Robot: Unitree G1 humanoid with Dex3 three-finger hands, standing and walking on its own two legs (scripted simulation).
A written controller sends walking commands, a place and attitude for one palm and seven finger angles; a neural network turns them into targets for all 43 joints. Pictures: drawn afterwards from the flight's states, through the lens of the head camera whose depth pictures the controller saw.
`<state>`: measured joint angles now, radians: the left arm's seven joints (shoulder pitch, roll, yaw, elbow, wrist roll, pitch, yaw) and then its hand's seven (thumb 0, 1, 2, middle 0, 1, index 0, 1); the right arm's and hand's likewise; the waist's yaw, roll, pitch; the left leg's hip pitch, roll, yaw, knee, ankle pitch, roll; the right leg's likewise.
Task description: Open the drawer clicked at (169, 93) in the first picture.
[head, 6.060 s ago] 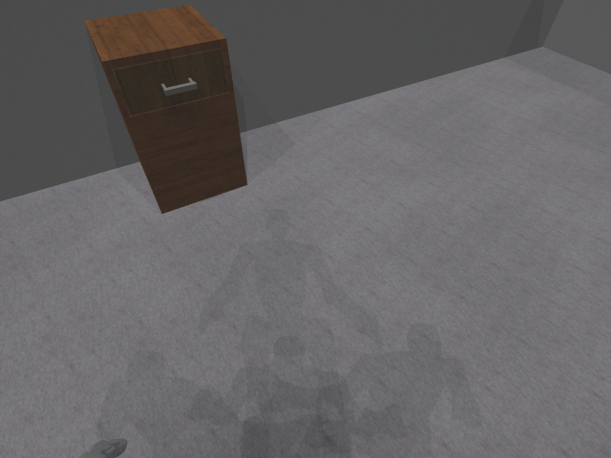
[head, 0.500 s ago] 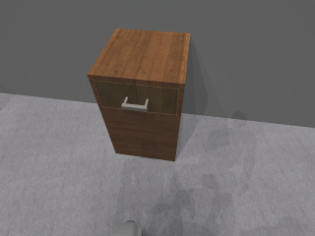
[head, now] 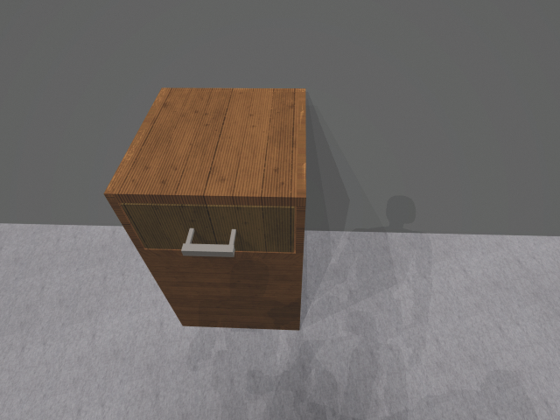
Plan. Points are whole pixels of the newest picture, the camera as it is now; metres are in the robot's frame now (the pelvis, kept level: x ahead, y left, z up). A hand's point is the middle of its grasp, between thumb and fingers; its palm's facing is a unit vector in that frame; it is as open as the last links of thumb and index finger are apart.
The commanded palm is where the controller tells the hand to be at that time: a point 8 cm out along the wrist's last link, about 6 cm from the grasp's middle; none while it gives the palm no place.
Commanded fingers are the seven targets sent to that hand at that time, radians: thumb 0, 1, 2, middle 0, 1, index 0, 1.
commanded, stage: come to a stop and stand still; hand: left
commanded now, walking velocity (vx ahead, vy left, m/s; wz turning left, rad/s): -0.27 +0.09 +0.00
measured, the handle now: (210, 242) +0.51 +0.19 -0.16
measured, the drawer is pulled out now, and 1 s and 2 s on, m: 0.00 0.00 0.00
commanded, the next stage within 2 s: look again from close up in 1.00 s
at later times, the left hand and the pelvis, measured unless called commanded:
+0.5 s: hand out of the picture +0.00 +0.23 -0.17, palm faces +0.08 -0.97 -0.22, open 7.4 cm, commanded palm none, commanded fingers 0.00 0.90 0.90 -0.20 -0.30 -0.20 -0.30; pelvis -0.04 +0.04 +0.01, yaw +0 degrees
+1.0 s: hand out of the picture -0.07 +0.17 -0.16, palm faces +0.03 -0.98 -0.17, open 7.3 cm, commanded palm none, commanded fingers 0.00 0.90 0.90 -0.20 -0.30 -0.20 -0.30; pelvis -0.06 +0.01 +0.01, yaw +0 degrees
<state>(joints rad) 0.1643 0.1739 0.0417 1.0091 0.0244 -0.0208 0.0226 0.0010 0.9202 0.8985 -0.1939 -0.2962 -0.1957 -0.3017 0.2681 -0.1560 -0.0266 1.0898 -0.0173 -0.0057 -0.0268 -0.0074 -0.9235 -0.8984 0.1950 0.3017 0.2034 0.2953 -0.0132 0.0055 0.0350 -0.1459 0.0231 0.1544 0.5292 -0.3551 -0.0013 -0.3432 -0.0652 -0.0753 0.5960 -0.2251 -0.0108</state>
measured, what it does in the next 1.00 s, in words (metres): steps on the spot: left foot, then right foot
